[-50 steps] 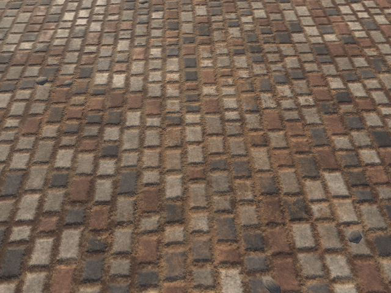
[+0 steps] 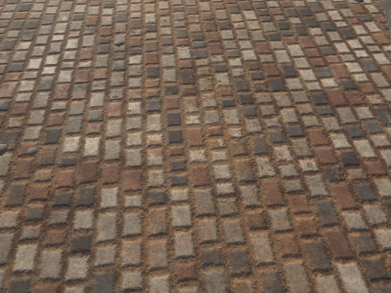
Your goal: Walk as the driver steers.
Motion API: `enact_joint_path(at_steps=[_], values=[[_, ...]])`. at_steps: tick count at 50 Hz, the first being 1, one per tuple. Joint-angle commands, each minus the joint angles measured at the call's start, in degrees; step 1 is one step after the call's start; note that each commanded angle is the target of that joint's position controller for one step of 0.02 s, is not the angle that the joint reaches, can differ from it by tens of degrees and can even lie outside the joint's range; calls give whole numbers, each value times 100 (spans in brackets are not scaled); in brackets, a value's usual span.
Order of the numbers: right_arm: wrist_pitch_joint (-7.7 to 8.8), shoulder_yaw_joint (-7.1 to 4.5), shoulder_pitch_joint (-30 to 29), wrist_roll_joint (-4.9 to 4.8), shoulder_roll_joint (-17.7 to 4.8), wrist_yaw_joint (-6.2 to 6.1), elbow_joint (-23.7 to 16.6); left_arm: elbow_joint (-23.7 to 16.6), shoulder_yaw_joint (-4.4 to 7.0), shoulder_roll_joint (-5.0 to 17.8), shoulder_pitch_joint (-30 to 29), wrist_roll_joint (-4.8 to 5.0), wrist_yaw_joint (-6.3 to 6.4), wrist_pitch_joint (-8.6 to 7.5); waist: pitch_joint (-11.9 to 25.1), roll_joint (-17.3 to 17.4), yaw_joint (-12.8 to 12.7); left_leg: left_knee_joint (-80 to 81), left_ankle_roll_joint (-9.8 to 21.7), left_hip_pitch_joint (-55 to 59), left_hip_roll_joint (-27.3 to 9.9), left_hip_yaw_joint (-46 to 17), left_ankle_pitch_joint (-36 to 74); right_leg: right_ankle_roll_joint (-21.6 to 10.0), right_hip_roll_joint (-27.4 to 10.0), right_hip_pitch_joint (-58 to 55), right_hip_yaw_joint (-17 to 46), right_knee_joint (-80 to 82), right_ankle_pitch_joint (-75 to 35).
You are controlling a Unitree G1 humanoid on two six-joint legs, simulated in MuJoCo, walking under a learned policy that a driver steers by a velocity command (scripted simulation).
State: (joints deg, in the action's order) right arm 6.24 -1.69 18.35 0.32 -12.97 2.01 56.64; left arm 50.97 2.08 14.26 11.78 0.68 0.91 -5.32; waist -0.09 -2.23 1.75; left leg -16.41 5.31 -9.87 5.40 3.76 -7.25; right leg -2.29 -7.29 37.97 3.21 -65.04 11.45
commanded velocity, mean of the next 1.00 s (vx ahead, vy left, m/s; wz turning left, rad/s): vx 0.50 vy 0.00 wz -0.04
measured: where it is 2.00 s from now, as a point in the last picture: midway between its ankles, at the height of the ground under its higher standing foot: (231, 167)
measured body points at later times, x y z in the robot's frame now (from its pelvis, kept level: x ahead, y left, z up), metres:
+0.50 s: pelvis +0.28 -0.08 +0.00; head +0.29 -0.10 +0.45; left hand +0.33 +0.18 -0.12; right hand +0.37 -0.35 -0.14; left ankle +0.29 +0.08 -0.66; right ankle +0.29 -0.16 -0.74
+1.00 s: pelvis +0.55 -0.01 -0.01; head +0.58 +0.00 +0.44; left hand +0.59 +0.25 -0.15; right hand +0.66 -0.28 -0.12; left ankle +0.61 +0.07 -0.74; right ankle +0.46 -0.16 -0.65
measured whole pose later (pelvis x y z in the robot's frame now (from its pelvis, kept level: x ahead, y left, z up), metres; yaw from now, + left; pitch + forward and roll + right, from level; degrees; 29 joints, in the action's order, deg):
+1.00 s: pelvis +0.55 -0.01 -0.01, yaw -3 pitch +1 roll +0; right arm 6.5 -3.1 9.6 0.3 -13.4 1.4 51.5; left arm 55.2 3.2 14.6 18.0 2.0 0.6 -4.6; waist -1.3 -2.3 -0.1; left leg -25.8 3.2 -18.5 0.7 6.2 -9.0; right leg -2.9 -2.7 25.0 3.0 -68.1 19.8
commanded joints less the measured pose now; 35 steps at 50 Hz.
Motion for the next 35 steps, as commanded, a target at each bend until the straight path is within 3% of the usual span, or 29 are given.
enact_joint_path(at_steps=[1,5,10,12,13,14,15,16,17,18,19,20,21,23,25,28,31,35], values=[[102,-120,-236,-10,-758,-112,-317,-244,75,259,189,-71,38,20,-314,423,-268,1164,979,-611,-1601,-1182,427,153,-238,108,10,826,-932],[26,-147,233,-101,-917,-196,-216,-486,34,161,-745,-15,-35,-46,-311,435,74,1062,721,-114,-1511,-906,503,199,29,-95,-217,2479,-1764],[-96,-181,651,-152,-972,-211,-24,-774,16,251,-1438,59,-210,-99,-468,521,276,640,642,839,-1883,-1032,359,81,189,-56,-243,3330,-1229],[-158,-215,593,-155,-1043,-224,-16,-803,58,380,-1287,60,-267,-151,-377,604,114,316,548,1085,-2015,-1108,693,-81,291,-407,-300,3565,-766],[-190,-223,473,-150,-1082,-227,-42,-733,118,492,-951,54,-274,-174,-197,663,-113,-72,467,1086,-1962,-1037,1412,-181,439,-944,-431,3684,-611],[-221,-188,379,-120,-998,-224,-77,-494,248,709,-169,45,-255,-187,254,605,-500,-994,333,957,-1671,-795,2330,-330,629,-1966,-571,3801,-582],[-216,-85,323,-33,-769,-222,-215,-212,403,1148,1016,1,-208,-197,1117,234,-940,-2635,121,51,-1317,-458,1957,-683,-14,-3697,139,3650,-715],[-79,126,932,-16,-71,-166,-310,-72,557,1792,1701,-81,-202,-144,1903,-1247,-795,-4926,-336,-2404,-307,-100,-505,-1601,-1408,-5965,2684,4045,-124],[79,70,914,-131,-382,-135,-205,-46,423,1282,1774,-65,-224,-141,2236,-1232,-860,-5825,-267,-3196,-284,-993,-2407,-1769,-1635,-6146,3975,4769,397],[158,-70,356,-278,-906,-114,-369,-147,306,939,1209,-34,-220,-153,1321,-827,-741,-6098,-140,-3664,-654,-1034,-2042,-1423,-1438,-5398,3111,4807,382],[163,-85,-21,-276,-937,-139,-463,-286,230,727,635,-28,-221,-139,854,-397,-567,-5896,-112,-3506,-983,-869,-1464,-1219,-1189,-4539,2254,4919,-57],[122,-107,-208,-192,-852,-176,-489,-345,169,546,263,-48,-251,-130,475,-102,-404,-5508,-145,-3268,-1167,-785,-1073,-1115,-931,-3780,1696,5143,-453],[36,-140,-154,-137,-768,-203,-477,-343,123,405,101,-82,-276,-141,295,-165,-211,-5165,-165,-2909,-1327,-800,-804,-995,-695,-3286,1256,5351,-694],[-109,-120,51,-115,-497,-216,-419,-207,134,420,225,-96,-301,-170,188,-234,-63,-4913,-243,-2569,-1348,-703,-554,-1040,-525,-2862,840,5592,-1185],[-164,-145,-152,-88,-502,-236,-515,-71,178,583,439,-102,-257,-185,42,-130,-35,-4542,-328,-2844,-1366,-676,-182,-1099,-499,-2859,560,5706,-1673],[-155,-157,-838,-52,-464,-228,-755,61,190,652,717,-83,-156,-129,-111,-83,-176,-3529,-421,-3247,-1363,-648,595,-1040,-465,-3084,319,5786,-1866],[-120,-125,-1464,-77,-374,-177,-923,156,194,721,936,-44,-94,-96,-241,-121,-360,-2480,-416,-3042,-1215,-505,1285,-914,-353,-3151,76,5882,-1583],[-85,-93,-2125,-131,-379,-84,-1134,384,217,774,1338,8,-66,-33,-476,-116,-571,-1752,-357,-3092,-1072,-423,1278,-892,-539,-3731,61,5787,-1350]])
Velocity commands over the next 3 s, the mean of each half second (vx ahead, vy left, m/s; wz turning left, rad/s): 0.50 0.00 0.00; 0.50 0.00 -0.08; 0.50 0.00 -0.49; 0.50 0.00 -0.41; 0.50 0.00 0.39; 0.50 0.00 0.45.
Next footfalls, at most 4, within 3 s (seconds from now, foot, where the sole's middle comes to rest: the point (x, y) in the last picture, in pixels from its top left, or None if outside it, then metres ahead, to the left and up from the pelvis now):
0.30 right None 0.33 -0.17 -0.78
0.86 left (176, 258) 0.65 0.08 -0.78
1.42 right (244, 196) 0.91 -0.20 -0.78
1.94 left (224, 135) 1.25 -0.15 -0.78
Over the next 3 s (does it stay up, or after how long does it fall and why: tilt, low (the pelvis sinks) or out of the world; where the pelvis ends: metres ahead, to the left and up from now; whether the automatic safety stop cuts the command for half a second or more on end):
stays up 1.58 -0.29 -0.02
